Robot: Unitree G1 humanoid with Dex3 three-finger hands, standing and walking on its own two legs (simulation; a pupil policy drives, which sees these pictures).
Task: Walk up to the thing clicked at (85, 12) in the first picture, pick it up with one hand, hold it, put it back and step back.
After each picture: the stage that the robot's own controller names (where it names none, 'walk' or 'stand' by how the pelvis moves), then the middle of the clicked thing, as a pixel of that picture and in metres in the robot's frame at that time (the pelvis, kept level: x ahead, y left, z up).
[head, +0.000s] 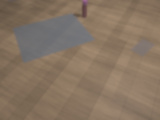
stand; (84, 8) +2.09 -0.07 -0.65
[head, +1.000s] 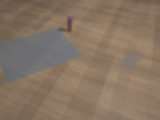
walk; (69, 23) +1.97 +0.07 -0.65
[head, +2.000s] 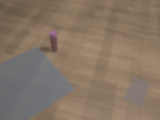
walk; (53, 42) +1.32 +0.24 -0.65
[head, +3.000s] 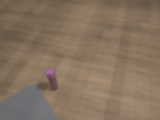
walk; (52, 80) +0.85 +0.25 -0.64
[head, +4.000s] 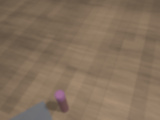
walk; (62, 102) +0.60 +0.22 -0.63
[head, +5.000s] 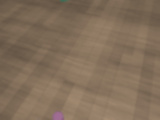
stand; out of the picture +0.46 +0.18 -0.64
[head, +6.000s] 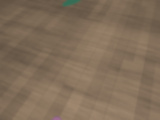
stand; out of the picture +0.45 +0.18 -0.65
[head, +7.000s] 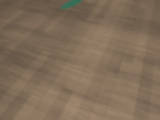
stand; out of the picture +0.44 +0.20 -0.65
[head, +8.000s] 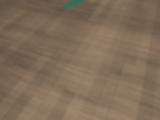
stand; out of the picture +0.40 +0.19 -0.66
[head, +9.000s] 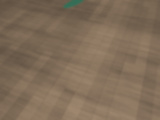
stand; out of the picture +0.42 +0.19 -0.66
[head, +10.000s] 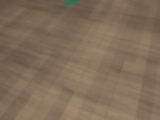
stand; out of the picture +0.41 +0.20 -0.66
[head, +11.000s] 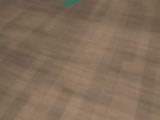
stand; out of the picture +0.41 +0.21 -0.66
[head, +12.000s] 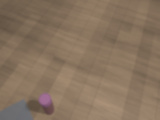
go down; (47, 105) +0.45 +0.19 -0.56
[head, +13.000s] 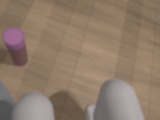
go down; (17, 50) +0.52 +0.20 -0.25
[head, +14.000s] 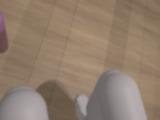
close in; out of the picture +0.52 +0.21 -0.22
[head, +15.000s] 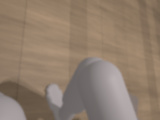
close; out of the picture +0.51 +0.25 -0.18
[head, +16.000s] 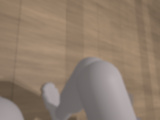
lift; out of the picture +0.49 +0.26 -0.18
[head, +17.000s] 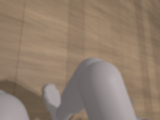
lift; out of the picture +0.46 +0.24 -0.18
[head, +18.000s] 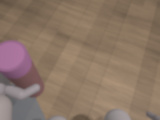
lift; (25, 75) +0.36 +0.17 +0.03
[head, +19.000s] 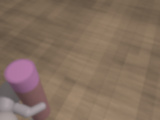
hold; (32, 95) +0.30 +0.17 +0.05
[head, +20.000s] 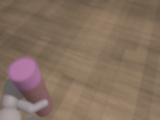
hold; (35, 92) +0.32 +0.16 +0.04
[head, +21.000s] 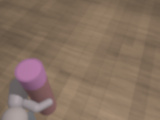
crouch; (40, 91) +0.33 +0.14 +0.02
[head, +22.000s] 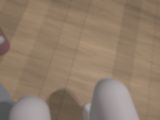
crouch; out of the picture +0.51 +0.20 -0.03
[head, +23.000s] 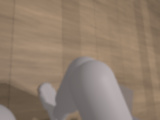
lower; out of the picture +0.49 +0.26 -0.18
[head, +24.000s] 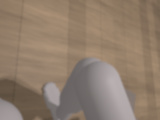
lower; out of the picture +0.50 +0.25 -0.18
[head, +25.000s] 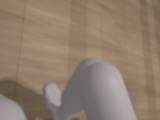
lower; out of the picture +0.49 +0.26 -0.18
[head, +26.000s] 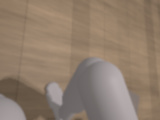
lower; out of the picture +0.48 +0.25 -0.18
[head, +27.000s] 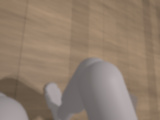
draw back; out of the picture +0.49 +0.22 -0.19
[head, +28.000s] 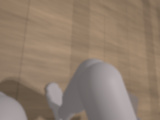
rise; out of the picture +0.49 +0.22 -0.19
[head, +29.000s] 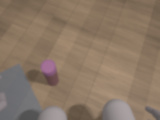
walk; (51, 74) +0.49 +0.14 -0.39
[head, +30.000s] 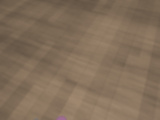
stand; out of the picture +0.42 +0.13 -0.60
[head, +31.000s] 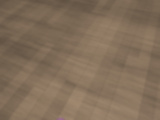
stand; out of the picture +0.42 +0.14 -0.60
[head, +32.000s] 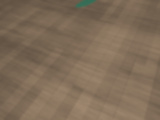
stand; out of the picture +0.43 +0.13 -0.64
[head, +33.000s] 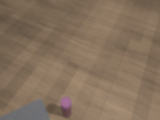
walk; (66, 108) +0.47 +0.09 -0.63
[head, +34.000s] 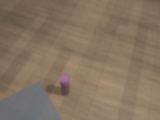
walk; (65, 85) +0.63 +0.11 -0.64
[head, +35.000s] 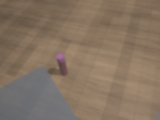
walk; (62, 65) +0.93 +0.25 -0.63
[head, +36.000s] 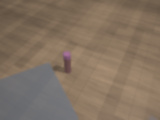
stand; (67, 62) +1.07 +0.15 -0.64
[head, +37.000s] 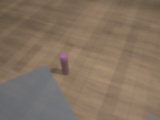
stand; (64, 64) +1.06 +0.17 -0.66
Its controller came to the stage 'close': yes
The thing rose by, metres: 0.69
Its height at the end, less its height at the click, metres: +0.00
